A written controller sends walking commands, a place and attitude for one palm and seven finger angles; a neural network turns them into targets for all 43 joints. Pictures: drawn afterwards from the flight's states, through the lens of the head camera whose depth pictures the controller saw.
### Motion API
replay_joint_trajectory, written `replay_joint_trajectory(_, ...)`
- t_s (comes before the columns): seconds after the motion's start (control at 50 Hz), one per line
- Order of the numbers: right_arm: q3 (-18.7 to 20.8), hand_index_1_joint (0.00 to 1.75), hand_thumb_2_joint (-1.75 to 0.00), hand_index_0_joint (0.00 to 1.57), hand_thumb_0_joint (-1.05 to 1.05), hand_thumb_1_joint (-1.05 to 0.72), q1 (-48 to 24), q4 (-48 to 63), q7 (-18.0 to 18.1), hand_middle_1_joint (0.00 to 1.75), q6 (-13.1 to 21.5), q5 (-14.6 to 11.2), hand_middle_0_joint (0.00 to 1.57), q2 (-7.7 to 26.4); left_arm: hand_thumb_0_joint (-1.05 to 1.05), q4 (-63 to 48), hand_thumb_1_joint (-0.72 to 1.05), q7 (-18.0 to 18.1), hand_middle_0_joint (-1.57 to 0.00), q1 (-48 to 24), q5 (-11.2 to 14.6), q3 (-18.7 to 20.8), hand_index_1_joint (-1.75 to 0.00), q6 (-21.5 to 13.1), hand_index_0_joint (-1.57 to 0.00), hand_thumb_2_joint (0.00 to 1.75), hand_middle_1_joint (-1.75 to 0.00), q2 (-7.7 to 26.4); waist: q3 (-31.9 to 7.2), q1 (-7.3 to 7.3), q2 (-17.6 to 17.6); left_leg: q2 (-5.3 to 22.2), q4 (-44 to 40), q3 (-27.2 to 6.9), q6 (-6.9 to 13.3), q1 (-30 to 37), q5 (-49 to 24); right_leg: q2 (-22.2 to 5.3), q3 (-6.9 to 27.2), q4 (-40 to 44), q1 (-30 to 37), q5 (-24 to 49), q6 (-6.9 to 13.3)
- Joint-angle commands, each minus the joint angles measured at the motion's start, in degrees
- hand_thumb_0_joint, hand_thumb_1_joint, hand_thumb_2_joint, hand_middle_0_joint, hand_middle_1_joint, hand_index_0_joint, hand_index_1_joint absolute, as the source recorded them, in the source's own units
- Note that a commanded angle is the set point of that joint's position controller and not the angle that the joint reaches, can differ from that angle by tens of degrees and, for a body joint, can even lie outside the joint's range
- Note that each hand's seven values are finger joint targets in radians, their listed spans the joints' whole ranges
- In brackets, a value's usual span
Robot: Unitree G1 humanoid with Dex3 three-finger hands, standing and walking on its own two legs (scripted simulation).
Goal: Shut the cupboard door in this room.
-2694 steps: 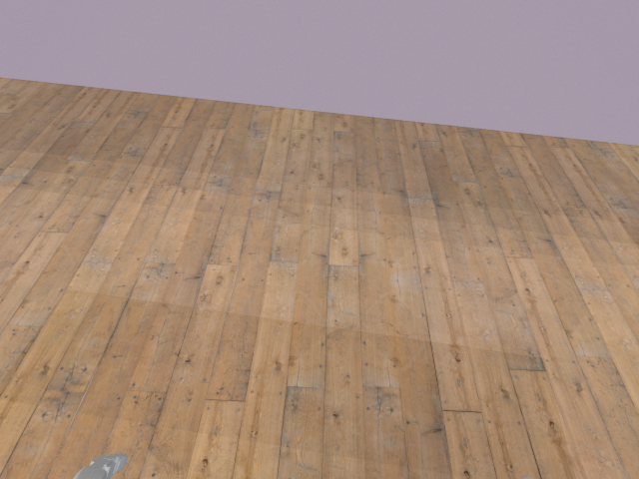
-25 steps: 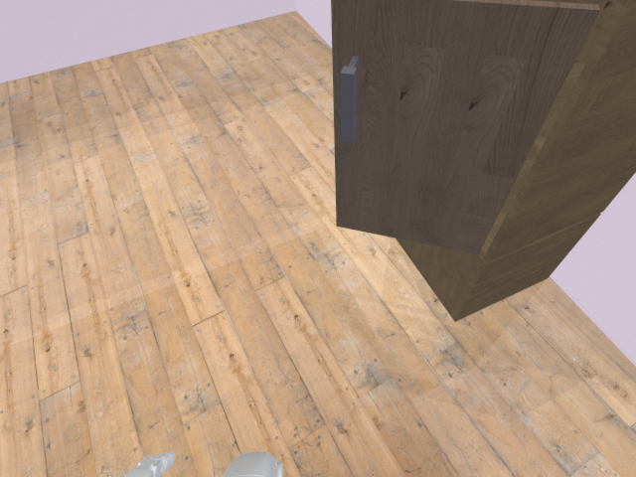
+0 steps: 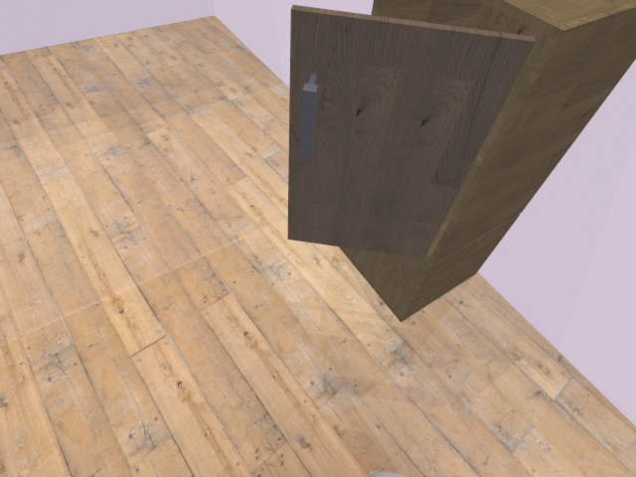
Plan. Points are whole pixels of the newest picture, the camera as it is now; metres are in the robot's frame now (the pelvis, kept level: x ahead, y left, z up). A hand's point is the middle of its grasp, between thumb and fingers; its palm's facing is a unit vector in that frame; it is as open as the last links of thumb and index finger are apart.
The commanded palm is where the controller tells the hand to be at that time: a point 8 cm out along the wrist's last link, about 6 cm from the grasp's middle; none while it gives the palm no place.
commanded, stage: take the last steps up to it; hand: left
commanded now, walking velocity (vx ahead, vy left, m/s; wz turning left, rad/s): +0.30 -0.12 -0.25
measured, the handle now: (309, 116) +0.70 +0.07 +0.04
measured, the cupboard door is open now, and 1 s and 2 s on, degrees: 50 50 50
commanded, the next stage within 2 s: come to a stop and stand still in 0.70 s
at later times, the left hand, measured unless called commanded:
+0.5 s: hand out of the picture +0.09 +0.14 -0.19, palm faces -0.03 -0.99 -0.14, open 7.4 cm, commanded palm none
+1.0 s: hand (285, 341) +0.35 +0.07 -0.17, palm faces -0.10 -0.97 -0.22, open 7.3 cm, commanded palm none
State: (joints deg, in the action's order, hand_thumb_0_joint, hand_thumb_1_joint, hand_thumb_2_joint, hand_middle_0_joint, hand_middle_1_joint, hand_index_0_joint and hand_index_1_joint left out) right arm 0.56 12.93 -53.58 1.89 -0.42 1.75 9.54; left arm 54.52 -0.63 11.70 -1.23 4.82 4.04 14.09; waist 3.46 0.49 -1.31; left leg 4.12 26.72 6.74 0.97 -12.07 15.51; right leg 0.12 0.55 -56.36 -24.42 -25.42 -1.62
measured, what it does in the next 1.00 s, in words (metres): walks ahead: right foot, then left foot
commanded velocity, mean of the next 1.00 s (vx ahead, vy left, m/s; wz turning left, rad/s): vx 0.12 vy -0.02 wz -0.06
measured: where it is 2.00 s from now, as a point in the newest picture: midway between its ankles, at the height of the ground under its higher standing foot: outside the picture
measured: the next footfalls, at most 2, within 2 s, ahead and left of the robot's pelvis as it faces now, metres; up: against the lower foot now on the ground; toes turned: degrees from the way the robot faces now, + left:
right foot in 0.18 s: +0.02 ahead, -0.14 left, +0.00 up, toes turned -7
left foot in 0.52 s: +0.22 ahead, +0.08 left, +0.00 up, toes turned +3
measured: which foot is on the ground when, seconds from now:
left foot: down 0.00-0.18, up 0.20-0.50, down 0.52-0.86, up 0.88-1.00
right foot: up 0.00-0.16, down 0.18-0.52, up 0.54-0.84, down 0.86-1.00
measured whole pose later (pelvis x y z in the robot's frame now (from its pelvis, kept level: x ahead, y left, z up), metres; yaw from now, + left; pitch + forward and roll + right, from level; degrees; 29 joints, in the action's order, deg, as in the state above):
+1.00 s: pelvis +0.25 -0.09 -0.01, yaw -6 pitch +0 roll +1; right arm 2.2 16.6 -62.9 1.3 -1.9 0.0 9.2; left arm 59.5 1.5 8.6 -1.4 2.0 -1.2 8.0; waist 3.3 -1.8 1.8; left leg 2.7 44.9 3.5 -1.8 -15.1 30.8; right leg -1.8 -5.9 -29.7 -16.8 -13.0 2.1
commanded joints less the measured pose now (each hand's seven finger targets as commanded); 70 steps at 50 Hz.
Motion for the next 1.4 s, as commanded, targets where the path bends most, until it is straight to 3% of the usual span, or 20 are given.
replay_joint_trajectory(0.0, 3.3, 0.30, -0.90, 0.20, 0.00, -0.90, 5.4, 0.4, 0.7, 0.30, 0.5, 0.2, 0.20, 11.8, 0.00, -4.3, 0.90, -0.1, -0.20, -2.2, 0.2, -0.5, -0.30, -1.6, -0.20, 0.90, -0.30, 0.9, -5.1, -2.68, 12.1, 13.6, -5.9, -7.6, 6.8, 7.5, -29.7, -0.7, -2.8, 8.8, 1.1, 0.0, 0.1)
replay_joint_trajectory(0.12, 4.2, 0.30, -0.90, 0.20, 0.00, -0.90, 3.2, -1.2, -0.2, 0.30, 0.5, 0.0, 0.20, 12.8, 0.00, -1.0, 0.90, -1.3, -0.20, 4.6, -0.5, 0.3, -0.30, -2.8, -0.20, 0.90, -0.30, 2.8, -4.1, 0.98, 5.8, 10.9, -1.6, -6.0, 2.5, -5.5, 6.9, 0.0, -4.3, 33.7, 20.0, 8.6, 2.7)
replay_joint_trajectory(0.16, 2.4, 0.30, -0.90, 0.20, 0.00, -0.90, -2.8, 2.5, -1.0, 0.30, 1.0, -0.7, 0.20, 6.6, 0.00, 1.8, 0.90, 0.0, -0.20, 12.6, -0.8, 2.0, -0.30, -3.9, -0.20, 0.90, -0.30, 11.4, -1.2, 5.76, -19.0, -1.4, 23.5, 3.2, -2.8, -27.6, 23.0, -19.6, 25.1, 46.3, 30.1, -0.2, 12.4)
replay_joint_trajectory(0.24, 3.3, 0.30, -0.90, 0.20, 0.00, -0.90, -3.3, 0.9, -1.8, 0.30, 0.8, 0.1, 0.20, 8.4, 0.00, 1.4, 0.90, 1.3, -0.20, 6.7, -0.1, 0.4, -0.30, -5.1, -0.20, 0.90, -0.30, 5.4, 4.9, 1.42, -9.7, 2.6, 35.6, -5.5, -2.4, -28.4, 10.1, -16.7, 16.9, 46.9, 19.4, 0.7, 15.3)
replay_joint_trajectory(0.3, 3.0, 0.30, -0.90, 0.20, 0.00, -0.90, 0.2, -0.6, -2.7, 0.30, 0.7, 0.1, 0.20, 5.6, 0.00, 1.5, 0.90, 1.2, -0.20, 4.2, -0.2, -0.2, -0.30, -6.4, -0.20, 0.90, -0.30, 4.1, 3.6, -1.76, -5.1, 2.4, 29.1, -3.1, -3.3, -20.8, 3.9, -13.0, 7.4, 46.6, 14.9, 10.8, 13.1)
replay_joint_trajectory(0.4, 2.6, 0.30, -0.90, 0.20, 0.00, -0.90, -0.5, -0.2, -2.8, 0.30, 2.1, -0.2, 0.20, 4.0, 0.00, 4.7, 0.90, 1.1, -0.20, 7.1, -0.4, -0.2, -0.30, -7.0, -0.20, 0.90, -0.30, 5.0, 1.1, -0.89, -5.3, 0.6, 12.5, -0.3, -2.9, -14.4, 1.8, -12.4, 5.5, 42.4, 19.2, 20.6, 12.5)
replay_joint_trajectory(0.46, 2.9, 0.30, -0.90, 0.20, 0.00, -0.90, 8.4, -3.8, -1.9, 0.30, 3.4, 0.2, 0.20, 6.4, 0.00, 5.8, 0.90, 1.0, -0.20, 6.5, 0.6, -0.1, -0.30, -6.7, -0.20, 0.90, -0.30, 4.3, -3.4, -4.74, 0.6, -1.8, 0.9, 1.0, -2.4, 2.5, -7.4, -8.4, 1.4, 28.8, 15.9, 26.8, 9.4)
replay_joint_trajectory(0.5, 5.0, 0.30, -0.90, 0.20, 0.00, -0.90, 20.2, -6.7, -0.6, 0.30, 3.7, 1.2, 0.20, 16.4, 0.00, 4.5, 0.90, 0.5, -0.20, 10.5, 0.9, -1.3, -0.30, -6.2, -0.20, 0.90, -0.30, -1.0, -11.0, -7.19, 22.2, 19.7, -7.3, -27.9, 5.9, 20.8, -7.5, 1.9, -5.8, 1.8, -3.2, -4.8, 4.4)
replay_joint_trajectory(0.52, 4.8, 0.30, -0.90, 0.20, 0.00, -0.90, 20.8, -6.3, -0.1, 0.30, 3.0, 1.0, 0.20, 16.7, 0.00, 2.7, 0.90, 0.5, -0.20, 6.6, 0.5, -1.4, -0.30, -6.0, -0.20, 0.90, -0.30, 0.6, -8.8, -7.91, 16.9, 23.9, -11.7, -33.5, 10.0, 18.0, -4.3, 1.4, -0.9, -7.6, -7.3, -9.7, 5.1)
replay_joint_trajectory(0.6, 2.5, 0.30, -0.90, 0.20, 0.00, -0.90, 9.6, -4.2, 0.2, 0.30, 3.6, 0.5, 0.20, 8.7, 0.00, 2.9, 0.90, -0.6, -0.20, 2.5, -0.3, -0.9, -0.30, -5.3, -0.20, 0.90, -0.30, -0.5, 3.6, -3.03, 10.4, 17.4, -15.2, -18.1, 7.2, 0.1, -4.9, -5.1, 0.7, -8.2, -7.7, 2.2, 3.7)
replay_joint_trajectory(0.66, 2.5, 0.30, -0.90, 0.20, 0.00, -0.90, 8.5, -4.7, 0.2, 0.30, 3.8, 0.5, 0.20, 8.7, 0.00, 3.4, 0.90, -0.7, -0.20, 4.2, 0.1, -1.2, -0.30, -4.7, -0.20, 0.90, -0.30, -2.9, -1.5, -1.44, 9.0, 14.0, -12.7, -8.0, 6.5, 2.0, -16.4, -4.5, -2.2, 4.2, -1.6, 4.8, 2.6)
replay_joint_trajectory(0.78, 3.6, 0.30, -0.90, 0.20, 0.00, -0.90, 5.6, -5.4, -0.6, 0.30, 1.9, -0.1, 0.20, 8.9, 0.00, 4.1, 0.90, -0.4, -0.20, 6.9, -0.2, -1.0, -0.30, -4.8, -0.20, 0.90, -0.30, -2.3, -0.8, 1.04, 7.2, 10.1, -7.2, -3.6, 4.0, -5.0, 0.1, -0.7, -8.3, 24.3, 13.4, 15.7, 1.8)
replay_joint_trajectory(0.8, 3.0, 0.30, -0.90, 0.20, 0.00, -0.90, 5.2, -5.7, -0.8, 0.30, 1.8, -0.4, 0.20, 7.0, 0.00, 4.6, 0.90, 0.0, -0.20, 8.6, -0.3, -0.7, -0.30, -5.2, -0.20, 0.90, -0.30, -0.4, -0.2, 2.30, 3.0, 7.1, -2.3, -1.8, 2.1, -8.0, 0.6, -1.9, -5.2, 29.3, 17.8, 17.3, 2.0)
replay_joint_trajectory(0.84, 1.6, 0.30, -0.90, 0.20, 0.00, -0.90, 7.5, -5.0, -1.0, 0.30, 1.0, -1.2, 0.20, 1.3, 0.00, 5.7, 0.90, 1.2, -0.20, 10.9, -0.3, -0.1, -0.30, -6.5, -0.20, 0.90, -0.30, 6.4, -3.5, 1.93, -14.9, -1.5, 12.8, 1.7, -2.5, -11.9, 17.3, -19.5, 14.5, 40.1, 20.8, 30.9, 7.9)
replay_joint_trajectory(0.9, 2.0, 0.30, -0.90, 0.20, 0.00, -0.90, 9.9, -7.2, -0.3, 0.30, -0.9, -1.7, 0.20, 1.3, 0.00, 4.0, 0.90, 2.3, -0.20, 2.9, -0.2, -1.0, -0.30, -6.1, -0.20, 0.90, -0.30, 4.7, -3.2, -0.95, -12.6, 0.5, 20.1, -4.5, -2.1, -5.6, 17.1, -19.2, 11.4, 39.6, 13.2, 42.7, 11.3)
replay_joint_trajectory(1.02, 2.5, 0.30, -0.90, 0.20, 0.00, -0.90, 4.1, -5.6, -0.1, 0.30, -2.1, -1.4, 0.20, 3.1, 0.00, 3.3, 0.90, 3.8, -0.20, 3.2, -0.3, 0.4, -0.30, -4.6, -0.20, 0.90, -0.30, 6.0, -7.4, 1.59, -3.4, -3.1, 25.4, -5.5, -3.8, -12.3, 14.8, -21.3, 7.6, 32.3, 23.2, 69.2, 14.5)
replay_joint_trajectory(1.22, 3.1, 0.30, -0.90, 0.20, 0.00, -0.90, 4.6, -2.7, -1.1, 0.30, -1.8, -1.2, 0.20, 4.9, 0.00, -0.4, 0.90, 3.4, -0.20, -3.1, -0.6, 0.5, -0.30, -3.1, -0.20, 0.90, -0.30, 6.2, -8.8, -2.06, -8.0, -2.9, 4.3, -5.6, -3.3, -0.5, -1.6, -16.1, 2.7, 29.8, 13.7, 38.0, 9.4)
replay_joint_trajectory(1.24, 3.1, 0.30, -0.90, 0.20, 0.00, -0.90, 5.3, -3.0, -1.2, 0.30, -1.2, -1.0, 0.20, 6.3, 0.00, -0.5, 0.90, 3.2, -0.20, -2.1, -0.2, 0.3, -0.30, -2.8, -0.20, 0.90, -0.30, 5.0, -9.2, -2.27, -4.1, -1.1, -2.7, -6.2, -3.0, 5.6, -9.0, -13.5, 1.1, 26.7, 9.7, 28.6, 6.6)
replay_joint_trajectory(1.28, 4.2, 0.30, -0.90, 0.20, 0.00, -0.90, 1.9, -0.3, -0.7, 0.30, -0.7, 0.0, 0.20, 14.2, 0.00, -1.3, 0.90, 3.2, -0.20, 0.2, 0.4, -0.9, -0.30, -1.7, -0.20, 0.90, -0.30, 0.5, -6.5, -1.46, 17.7, 16.4, -10.3, -23.9, 5.8, -0.4, -29.2, -1.5, -3.0, 11.5, 3.7, -7.9, 0.7)
replay_joint_trajectory(1.38, 2.2, 0.30, -0.90, 0.20, 0.00, -0.90, -3.9, 1.1, 1.0, 0.30, -0.2, -0.1, 0.20, 10.1, 0.00, 0.8, 0.90, 2.5, -0.20, 1.9, 0.0, 0.0, -0.30, -0.6, -0.20, 0.90, -0.30, 2.7, -1.8, 0.92, 11.7, 9.9, -10.0, -15.0, 6.7, -2.2, -23.3, -0.5, 4.8, -4.5, 0.3, 0.0, 0.9)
